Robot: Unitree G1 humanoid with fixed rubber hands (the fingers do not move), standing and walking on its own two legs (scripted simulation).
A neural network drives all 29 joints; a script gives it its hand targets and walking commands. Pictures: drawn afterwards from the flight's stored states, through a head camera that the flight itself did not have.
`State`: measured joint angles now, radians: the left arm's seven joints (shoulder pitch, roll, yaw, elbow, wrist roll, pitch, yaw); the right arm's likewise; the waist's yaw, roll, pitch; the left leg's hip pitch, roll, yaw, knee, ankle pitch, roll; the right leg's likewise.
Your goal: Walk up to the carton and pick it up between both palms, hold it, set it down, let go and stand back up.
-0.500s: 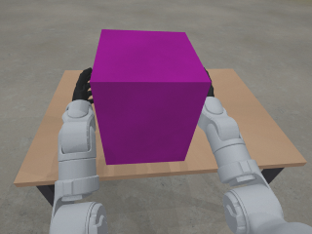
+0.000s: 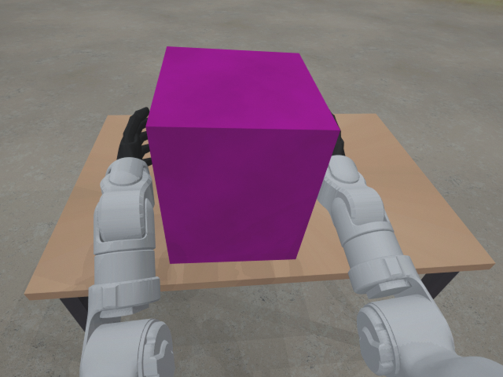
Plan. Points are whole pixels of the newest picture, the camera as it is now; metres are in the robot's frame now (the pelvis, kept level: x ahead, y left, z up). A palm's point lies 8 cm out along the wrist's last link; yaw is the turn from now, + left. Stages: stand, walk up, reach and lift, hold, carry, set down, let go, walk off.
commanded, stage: hold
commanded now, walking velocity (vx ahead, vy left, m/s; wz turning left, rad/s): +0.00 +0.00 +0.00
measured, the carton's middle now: (234, 158) +0.38 +0.01 +0.18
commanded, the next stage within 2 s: set down in 0.34 s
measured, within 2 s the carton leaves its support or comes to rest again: neither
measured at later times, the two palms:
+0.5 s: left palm (135, 162) +0.36 +0.15 +0.19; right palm (327, 157) +0.37 -0.14 +0.19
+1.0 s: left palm (143, 179) +0.38 +0.15 +0.14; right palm (316, 171) +0.39 -0.14 +0.14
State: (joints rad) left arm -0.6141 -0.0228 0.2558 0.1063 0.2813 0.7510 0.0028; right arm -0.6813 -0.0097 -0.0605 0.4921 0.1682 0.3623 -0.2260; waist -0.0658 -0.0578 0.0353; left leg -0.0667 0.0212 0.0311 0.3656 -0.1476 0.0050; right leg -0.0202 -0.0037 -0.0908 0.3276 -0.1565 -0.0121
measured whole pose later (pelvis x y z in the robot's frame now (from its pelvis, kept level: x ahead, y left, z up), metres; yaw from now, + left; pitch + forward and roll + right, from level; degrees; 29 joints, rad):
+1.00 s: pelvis +0.02 -0.01 +0.00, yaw +1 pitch -8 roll -1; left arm -0.54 -0.06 0.23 0.25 0.31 0.45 0.04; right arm -0.60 0.02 -0.12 0.69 0.06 -0.01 -0.16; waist -0.02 -0.08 0.10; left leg -0.04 0.03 0.01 0.36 -0.17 -0.02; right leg 0.03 0.01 -0.11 0.29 -0.18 -0.02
